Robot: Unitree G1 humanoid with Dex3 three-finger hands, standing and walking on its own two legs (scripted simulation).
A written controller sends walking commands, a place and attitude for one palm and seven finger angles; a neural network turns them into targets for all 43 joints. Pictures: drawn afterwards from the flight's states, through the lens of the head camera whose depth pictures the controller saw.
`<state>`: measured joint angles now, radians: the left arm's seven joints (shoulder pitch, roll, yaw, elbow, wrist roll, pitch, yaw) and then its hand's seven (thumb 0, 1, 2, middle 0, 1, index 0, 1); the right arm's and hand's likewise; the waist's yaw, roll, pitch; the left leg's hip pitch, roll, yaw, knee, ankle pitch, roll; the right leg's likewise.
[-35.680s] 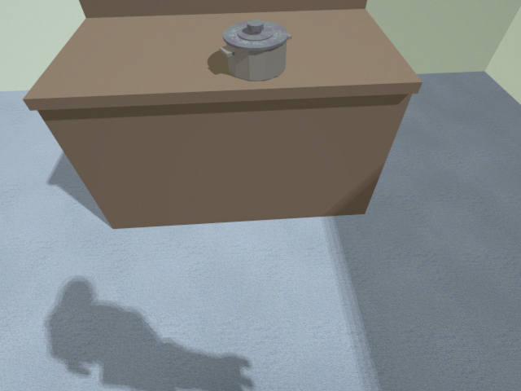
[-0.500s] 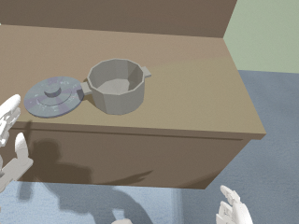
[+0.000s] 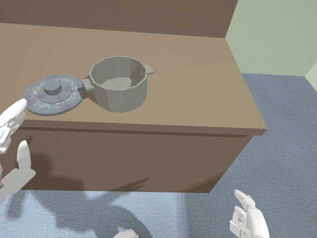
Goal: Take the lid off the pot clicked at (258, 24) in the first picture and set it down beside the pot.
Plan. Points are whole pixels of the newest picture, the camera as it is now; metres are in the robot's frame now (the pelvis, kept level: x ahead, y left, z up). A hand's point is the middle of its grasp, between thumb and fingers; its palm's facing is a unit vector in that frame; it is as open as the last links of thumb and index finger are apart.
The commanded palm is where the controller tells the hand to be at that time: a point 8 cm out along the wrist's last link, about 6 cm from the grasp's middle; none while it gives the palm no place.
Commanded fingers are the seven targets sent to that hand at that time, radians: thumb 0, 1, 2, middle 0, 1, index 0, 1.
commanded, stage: step back with the hand held close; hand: left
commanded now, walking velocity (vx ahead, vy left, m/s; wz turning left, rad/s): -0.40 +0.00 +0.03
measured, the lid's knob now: (53, 87) +0.56 +0.40 +0.01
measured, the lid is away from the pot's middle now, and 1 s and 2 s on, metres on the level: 0.23 0.23 0.23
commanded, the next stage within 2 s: stop stepping back and stand still in 0.40 s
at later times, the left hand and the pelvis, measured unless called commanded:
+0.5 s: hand out of the picture +0.11 +0.23 +0.18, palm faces +0.25 -0.88 -0.40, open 7.4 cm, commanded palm +0.06 +0.29 +0.19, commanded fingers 0.00 0.90 0.90 -0.20 -0.30 -0.20 -0.30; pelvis -0.09 +0.01 +0.00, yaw -3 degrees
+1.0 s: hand out of the picture +0.00 +0.29 +0.16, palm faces +0.31 -0.86 -0.41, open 7.4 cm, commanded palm -0.05 +0.32 +0.19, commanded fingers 0.00 0.90 0.90 -0.20 -0.30 -0.20 -0.30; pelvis -0.19 +0.05 +0.00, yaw -2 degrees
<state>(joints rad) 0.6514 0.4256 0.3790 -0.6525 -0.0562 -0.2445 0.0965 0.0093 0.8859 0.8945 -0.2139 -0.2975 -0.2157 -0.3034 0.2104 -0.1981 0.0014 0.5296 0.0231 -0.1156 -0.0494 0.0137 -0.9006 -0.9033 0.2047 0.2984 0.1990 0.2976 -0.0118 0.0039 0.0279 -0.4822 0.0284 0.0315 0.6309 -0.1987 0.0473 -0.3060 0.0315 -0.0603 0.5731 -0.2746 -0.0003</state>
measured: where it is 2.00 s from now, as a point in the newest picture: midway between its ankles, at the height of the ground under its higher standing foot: outside the picture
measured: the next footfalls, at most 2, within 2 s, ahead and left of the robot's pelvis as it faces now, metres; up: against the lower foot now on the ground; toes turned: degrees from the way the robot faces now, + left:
right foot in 0.44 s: -0.08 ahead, -0.12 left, +0.00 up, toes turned -5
left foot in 0.66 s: -0.12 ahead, +0.17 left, +0.00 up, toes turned +6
